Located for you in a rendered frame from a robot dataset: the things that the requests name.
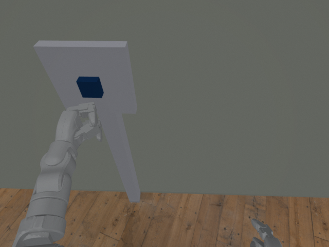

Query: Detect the left robot hand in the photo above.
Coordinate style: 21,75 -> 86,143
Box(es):
55,102 -> 102,150

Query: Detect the right robot hand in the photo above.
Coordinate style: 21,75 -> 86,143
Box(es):
250,218 -> 282,247

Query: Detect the button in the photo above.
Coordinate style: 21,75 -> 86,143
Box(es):
76,77 -> 104,98

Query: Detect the panel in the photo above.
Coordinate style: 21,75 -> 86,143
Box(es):
33,41 -> 141,203

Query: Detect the left robot forearm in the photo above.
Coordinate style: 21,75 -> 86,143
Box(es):
12,140 -> 78,247

